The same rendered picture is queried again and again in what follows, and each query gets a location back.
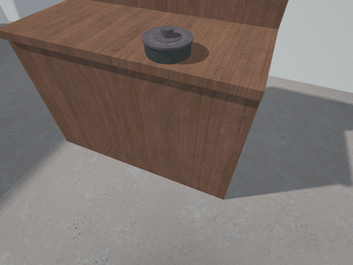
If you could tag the knob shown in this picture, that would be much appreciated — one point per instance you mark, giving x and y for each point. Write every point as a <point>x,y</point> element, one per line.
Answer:
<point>167,30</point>

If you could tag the pot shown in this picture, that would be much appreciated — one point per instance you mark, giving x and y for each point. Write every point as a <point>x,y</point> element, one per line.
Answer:
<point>168,57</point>

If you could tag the lid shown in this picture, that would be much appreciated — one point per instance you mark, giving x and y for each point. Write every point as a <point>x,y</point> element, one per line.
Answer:
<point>155,40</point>

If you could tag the table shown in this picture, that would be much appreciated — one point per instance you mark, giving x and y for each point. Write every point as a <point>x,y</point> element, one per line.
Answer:
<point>187,121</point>

